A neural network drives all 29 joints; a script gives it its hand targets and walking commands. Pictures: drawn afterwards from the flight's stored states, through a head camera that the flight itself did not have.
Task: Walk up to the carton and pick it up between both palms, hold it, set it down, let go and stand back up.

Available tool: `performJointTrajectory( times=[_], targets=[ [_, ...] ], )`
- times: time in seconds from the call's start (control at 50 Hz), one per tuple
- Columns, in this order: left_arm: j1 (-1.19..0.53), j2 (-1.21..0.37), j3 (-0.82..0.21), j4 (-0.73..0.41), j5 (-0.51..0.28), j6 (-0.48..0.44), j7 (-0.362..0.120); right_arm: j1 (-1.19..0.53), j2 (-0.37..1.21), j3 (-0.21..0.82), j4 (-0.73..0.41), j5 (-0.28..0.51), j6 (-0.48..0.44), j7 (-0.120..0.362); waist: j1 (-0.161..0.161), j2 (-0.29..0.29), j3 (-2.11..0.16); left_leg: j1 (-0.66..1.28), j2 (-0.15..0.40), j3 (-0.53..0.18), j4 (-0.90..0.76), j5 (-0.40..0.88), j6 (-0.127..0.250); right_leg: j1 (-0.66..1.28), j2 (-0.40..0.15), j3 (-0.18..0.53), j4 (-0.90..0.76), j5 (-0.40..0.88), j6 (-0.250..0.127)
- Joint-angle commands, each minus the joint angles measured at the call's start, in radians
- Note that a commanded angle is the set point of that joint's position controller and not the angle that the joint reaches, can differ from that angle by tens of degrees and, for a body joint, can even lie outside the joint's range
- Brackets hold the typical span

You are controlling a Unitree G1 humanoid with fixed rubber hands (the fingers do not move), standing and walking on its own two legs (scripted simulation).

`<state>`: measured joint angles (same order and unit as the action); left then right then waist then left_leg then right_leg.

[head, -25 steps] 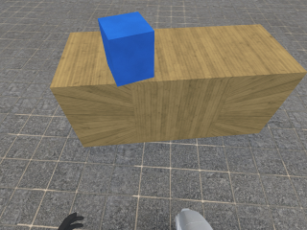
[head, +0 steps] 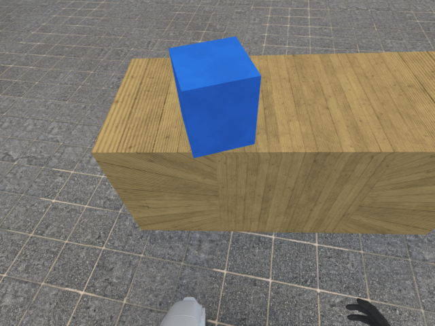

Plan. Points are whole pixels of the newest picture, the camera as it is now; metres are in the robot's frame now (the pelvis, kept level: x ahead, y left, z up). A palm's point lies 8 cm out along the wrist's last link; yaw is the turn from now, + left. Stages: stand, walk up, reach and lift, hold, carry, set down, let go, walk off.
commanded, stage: walk up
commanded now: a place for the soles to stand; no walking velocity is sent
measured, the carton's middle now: (214, 98) +0.71 +0.08 -0.04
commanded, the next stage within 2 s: none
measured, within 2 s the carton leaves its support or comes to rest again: neither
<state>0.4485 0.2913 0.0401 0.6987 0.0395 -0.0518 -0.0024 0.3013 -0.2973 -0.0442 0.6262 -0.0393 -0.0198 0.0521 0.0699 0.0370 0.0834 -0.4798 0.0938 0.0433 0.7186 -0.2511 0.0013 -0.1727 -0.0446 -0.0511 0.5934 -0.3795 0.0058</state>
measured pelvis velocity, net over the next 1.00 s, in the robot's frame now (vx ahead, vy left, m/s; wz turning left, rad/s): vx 0.21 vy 0.02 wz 0.05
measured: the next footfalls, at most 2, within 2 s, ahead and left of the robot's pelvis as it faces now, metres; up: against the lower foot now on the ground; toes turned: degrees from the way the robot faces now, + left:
left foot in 0.04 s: +0.22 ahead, +0.14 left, +0.00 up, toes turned +4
right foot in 0.42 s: +0.28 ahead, -0.11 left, +0.00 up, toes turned -3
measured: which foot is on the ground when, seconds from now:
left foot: up 0.00-0.02, down 0.04-1.00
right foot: down 0.00-0.06, up 0.08-0.40, down 0.42-1.00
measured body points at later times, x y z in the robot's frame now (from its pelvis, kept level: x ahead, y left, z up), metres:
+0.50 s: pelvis +0.16 +0.00 -0.01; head +0.18 -0.01 +0.44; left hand +0.31 +0.25 -0.10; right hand +0.18 -0.27 -0.14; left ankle +0.13 +0.14 -0.71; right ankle +0.24 -0.11 -0.73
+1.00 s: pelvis +0.21 +0.02 +0.00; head +0.22 +0.02 +0.45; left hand +0.32 +0.28 -0.10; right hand +0.35 -0.24 -0.09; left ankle +0.18 +0.14 -0.73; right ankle +0.24 -0.11 -0.73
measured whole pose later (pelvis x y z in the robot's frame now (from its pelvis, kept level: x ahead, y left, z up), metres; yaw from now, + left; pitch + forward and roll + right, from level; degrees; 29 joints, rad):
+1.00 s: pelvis +0.21 +0.02 +0.00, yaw +3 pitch -1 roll +0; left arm 0.23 0.29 -0.01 0.70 0.00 0.01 -0.01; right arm 0.28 -0.30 0.00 0.63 0.01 -0.01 0.01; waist 0.01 -0.01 0.03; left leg -0.20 0.02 0.01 0.57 -0.35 -0.01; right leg -0.28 -0.06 -0.09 0.56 -0.26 0.01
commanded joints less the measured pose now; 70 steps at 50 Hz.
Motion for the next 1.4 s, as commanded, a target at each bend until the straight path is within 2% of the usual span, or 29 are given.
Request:
performJointTrajectory(
  times=[0.0,0.02,0.04,0.06,0.08,0.1,0.16,0.22,0.24,0.28,0.32,0.34,0.36,0.38,0.4,0.42,0.44,0.46,0.54,0.58,0.6,0.62,0.64,0.66,0.68,0.72,0.82,1.14,1.38],
  targets=[
    [-0.03,0.157,0.026,-0.078,-0.001,-0.003,-0.007,0.19,-0.095,-0.057,-0.045,-0.004,-0.038,-0.018,-0.119,-0.08,-0.047,0.403,-0.081,0.039,-0.125,0.073,0.044,-0.263,-0.15,0.122,-0.022,0.106,-0.156],
    [0.004,0.099,0.004,-0.089,0.003,-0.001,-0.012,0.278,-0.148,-0.073,-0.029,-0.012,-0.045,-0.03,-0.16,0.059,-0.101,0.525,-0.008,-0.09,-0.178,-0.046,0.083,-0.332,-0.086,0.057,0.209,0.097,-0.112],
    [0.056,0.02,-0.021,-0.126,-0.002,0.0,-0.019,0.334,-0.238,-0.086,-0.038,-0.023,-0.048,-0.042,-0.18,0.283,-0.166,0.59,0.262,-0.495,-0.33,-0.284,0.185,-0.457,0.037,-0.034,0.54,-0.126,-0.039],
    [0.03,0.103,0.01,-0.141,0.002,0.024,-0.01,0.31,-0.282,-0.101,-0.043,-0.001,-0.031,-0.055,-0.182,0.212,-0.139,0.532,0.387,-0.76,-0.477,-0.463,0.307,-0.536,0.049,0.039,0.66,-0.242,-0.023],
    [-0.033,0.152,0.026,-0.148,0.011,0.041,-0.007,0.263,-0.24,-0.088,-0.044,0.015,-0.022,-0.063,-0.175,0.09,-0.05,0.451,0.37,-0.714,-0.487,-0.513,0.308,-0.572,0.003,0.096,0.733,-0.169,-0.023],
    [-0.048,0.143,0.028,-0.15,0.005,0.042,-0.01,0.223,-0.208,-0.074,-0.048,0.015,-0.021,-0.067,-0.159,0.061,0.009,0.401,0.326,-0.588,-0.461,-0.391,0.284,-0.589,-0.007,0.102,0.753,-0.102,-0.02],
    [0.01,0.108,0.027,-0.128,-0.003,0.031,-0.022,0.127,-0.151,-0.045,-0.04,0.0,-0.032,-0.06,-0.105,0.086,0.004,0.252,0.222,-0.348,-0.435,-0.162,0.239,-0.448,-0.055,0.101,0.573,-0.036,-0.001],
    [-0.03,0.065,0.02,-0.134,-0.005,0.032,-0.037,0.133,-0.153,-0.04,-0.016,-0.005,-0.046,-0.057,-0.107,0.129,-0.009,0.245,0.199,-0.27,-0.429,-0.036,0.255,-0.397,-0.054,0.061,0.38,-0.026,0.013],
    [-0.059,0.059,0.02,-0.141,-0.004,0.032,-0.04,0.143,-0.154,-0.041,-0.008,-0.004,-0.047,-0.057,-0.114,0.12,-0.003,0.249,0.197,-0.255,-0.427,-0.008,0.259,-0.387,-0.059,0.055,0.311,-0.006,0.012],
    [-0.103,0.04,0.014,-0.15,-0.007,0.028,-0.038,0.144,-0.153,-0.04,-0.006,-0.001,-0.042,-0.057,-0.12,0.12,-0.002,0.225,0.175,-0.196,-0.392,0.13,0.244,-0.308,-0.043,0.023,0.18,0.062,0.007],
    [-0.104,0.03,0.012,-0.149,-0.002,0.02,-0.027,0.127,-0.158,-0.032,-0.012,0.008,-0.031,-0.054,-0.1,0.111,-0.034,0.156,0.145,-0.131,-0.302,0.308,0.209,-0.147,-0.003,-0.021,0.087,0.178,-0.005],
    [-0.08,0.035,0.014,-0.141,0.0,0.016,-0.021,0.113,-0.158,-0.026,-0.016,0.017,-0.024,-0.051,-0.074,0.09,-0.057,0.116,0.125,-0.107,-0.246,0.325,0.178,-0.052,0.023,-0.037,0.025,0.27,-0.015],
    [-0.047,0.05,0.019,-0.132,0.002,0.012,-0.016,0.11,-0.152,-0.016,-0.021,0.023,-0.019,-0.047,-0.053,0.062,-0.078,0.068,0.102,-0.097,-0.195,0.262,0.14,0.042,0.039,-0.029,-0.015,0.338,-0.027],
    [-0.038,0.081,0.028,-0.13,0.001,0.011,-0.009,0.122,-0.127,-0.003,-0.029,0.028,-0.014,-0.044,-0.041,0.006,-0.087,0.016,0.077,-0.083,-0.152,0.151,0.098,0.119,0.014,0.013,-0.044,0.363,-0.045],
    [-0.04,0.137,0.038,-0.136,0.007,0.012,-0.001,0.16,-0.078,0.016,-0.043,0.033,-0.011,-0.041,-0.038,-0.124,-0.121,-0.036,0.022,-0.032,-0.042,-0.016,0.045,0.169,-0.124,0.184,-0.09,0.328,-0.097],
    [-0.057,0.189,0.039,-0.156,-0.004,0.017,0.009,0.222,-0.043,0.028,-0.047,0.032,0.003,-0.045,-0.05,-0.229,-0.145,0.011,-0.057,0.018,0.139,-0.305,-0.009,0.069,-0.331,0.453,-0.208,0.221,-0.204],
    [-0.082,0.192,0.047,-0.148,-0.023,0.033,0.019,0.213,-0.094,0.01,-0.034,0.023,0.036,-0.06,-0.033,-0.188,-0.103,0.057,-0.054,-0.029,0.235,-0.424,-0.019,-0.063,-0.371,0.513,-0.279,0.037,-0.289],
    [-0.106,0.176,0.038,-0.145,-0.03,0.041,0.025,0.18,-0.114,-0.001,-0.04,0.014,0.052,-0.064,-0.034,-0.176,-0.037,0.019,-0.048,-0.055,0.268,-0.415,-0.021,-0.101,-0.338,0.493,-0.3,-0.023,-0.284],
    [-0.182,0.15,0.011,-0.134,-0.021,0.052,0.029,0.219,-0.088,-0.005,-0.018,0.025,0.034,-0.064,-0.069,-0.241,-0.061,0.107,-0.037,-0.049,0.106,-0.314,-0.029,-0.115,-0.227,0.288,-0.227,0.243,-0.21],
    [-0.247,0.143,0.001,-0.137,-0.024,0.057,0.023,0.23,-0.078,-0.005,-0.005,0.029,0.017,-0.06,-0.099,-0.235,-0.116,0.237,-0.055,-0.012,-0.078,-0.13,-0.023,-0.135,-0.182,0.205,-0.143,0.333,-0.176],
    [-0.27,0.139,-0.004,-0.138,-0.032,0.058,0.017,0.22,-0.085,-0.006,-0.008,0.028,0.008,-0.06,-0.112,-0.207,-0.129,0.3,-0.057,-0.021,-0.18,0.009,-0.012,-0.165,-0.17,0.181,-0.108,0.354,-0.146],
    [-0.266,0.124,-0.01,-0.141,-0.041,0.055,0.011,0.191,-0.105,-0.009,-0.017,0.02,0.002,-0.06,-0.109,-0.159,-0.139,0.338,-0.037,-0.071,-0.206,0.086,0.007,-0.202,-0.157,0.159,-0.091,0.323,-0.108],
    [-0.248,0.1,-0.018,-0.143,-0.054,0.053,0.003,0.148,-0.135,-0.012,-0.033,0.014,-0.001,-0.061,-0.096,-0.091,-0.144,0.328,0.033,-0.169,-0.241,0.078,0.036,-0.222,-0.128,0.123,-0.066,0.237,-0.071],
    [-0.212,0.076,-0.023,-0.129,-0.062,0.056,-0.001,0.071,-0.168,-0.015,-0.048,0.028,-0.001,-0.057,-0.054,-0.028,-0.128,0.196,0.096,-0.242,-0.287,-0.023,0.067,-0.128,-0.057,0.071,-0.057,0.124,-0.039],
    [-0.211,0.082,-0.019,-0.111,-0.051,0.058,0.001,0.036,-0.163,-0.014,-0.05,0.042,0.001,-0.05,-0.046,-0.019,-0.094,0.104,0.086,-0.206,-0.297,-0.06,0.075,-0.036,-0.053,0.073,-0.063,0.134,-0.035],
    [-0.239,0.12,-0.013,-0.102,-0.043,0.05,-0.001,0.054,-0.114,0.004,-0.044,0.048,-0.004,-0.046,-0.072,-0.048,-0.08,0.161,0.029,-0.141,-0.261,0.067,0.041,-0.061,-0.077,0.098,-0.08,0.26,-0.045],
    [-0.216,0.121,-0.02,-0.082,-0.038,0.039,-0.004,0.058,-0.125,0.004,-0.047,0.047,-0.004,-0.047,-0.075,0.008,-0.128,0.247,0.031,-0.128,-0.241,0.215,0.049,-0.049,-0.085,0.075,-0.083,0.366,-0.049],
    [-0.233,0.128,-0.018,-0.065,-0.038,0.044,-0.009,0.005,-0.129,-0.001,-0.062,0.046,-0.003,-0.045,-0.064,-0.04,-0.101,0.217,0.015,-0.126,-0.277,0.183,0.041,0.001,-0.087,0.043,-0.118,0.353,-0.045],
    [-0.235,0.131,-0.016,-0.049,-0.038,0.046,-0.008,0.025,-0.125,-0.002,-0.048,0.045,-0.003,-0.043,-0.064,-0.027,-0.078,0.201,0.002,-0.137,-0.298,0.136,0.037,0.008,-0.092,0.037,-0.136,0.3,-0.046]
  ],
)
